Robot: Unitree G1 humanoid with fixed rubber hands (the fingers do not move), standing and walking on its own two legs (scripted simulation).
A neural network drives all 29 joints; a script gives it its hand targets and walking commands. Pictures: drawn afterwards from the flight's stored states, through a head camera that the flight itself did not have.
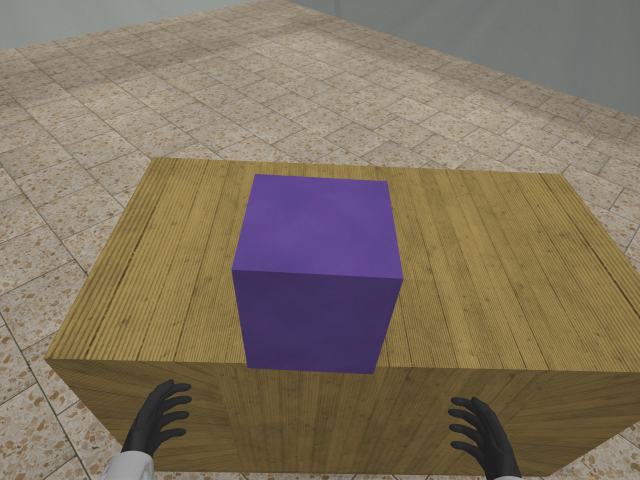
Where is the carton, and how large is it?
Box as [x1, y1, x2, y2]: [231, 174, 403, 373]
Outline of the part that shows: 255,174 231,269 247,367 373,373 403,278 387,182 372,180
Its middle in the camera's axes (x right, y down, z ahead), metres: +0.00 +0.06 +0.63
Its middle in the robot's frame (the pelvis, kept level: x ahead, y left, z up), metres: +0.44 +0.04 -0.01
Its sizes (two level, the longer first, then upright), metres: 0.210 0.200 0.250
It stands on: a pedestal, 0.64 m high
